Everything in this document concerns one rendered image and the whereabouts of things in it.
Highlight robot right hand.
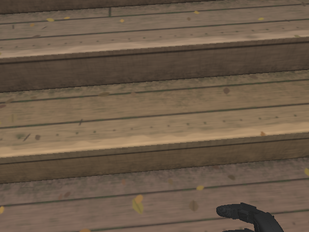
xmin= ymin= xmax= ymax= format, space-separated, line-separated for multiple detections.
xmin=216 ymin=202 xmax=284 ymax=232

